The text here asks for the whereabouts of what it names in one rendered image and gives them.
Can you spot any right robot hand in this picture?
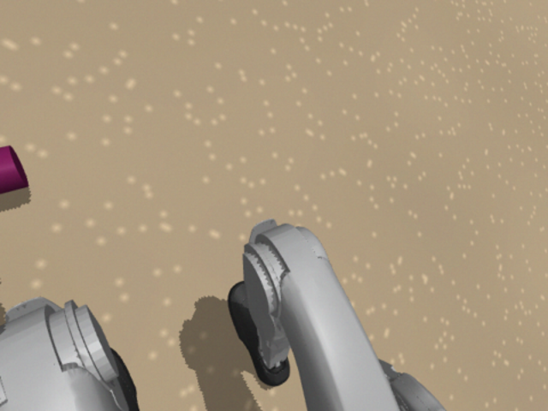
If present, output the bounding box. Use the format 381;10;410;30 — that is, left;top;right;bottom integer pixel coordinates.
378;359;446;411

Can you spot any can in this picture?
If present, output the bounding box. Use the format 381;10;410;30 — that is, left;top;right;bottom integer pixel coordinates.
0;146;28;194

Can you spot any right robot foot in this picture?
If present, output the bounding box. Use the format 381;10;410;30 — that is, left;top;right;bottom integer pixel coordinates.
228;281;290;386

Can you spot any left robot foot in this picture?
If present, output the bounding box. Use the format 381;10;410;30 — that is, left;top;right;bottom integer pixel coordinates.
110;348;140;411

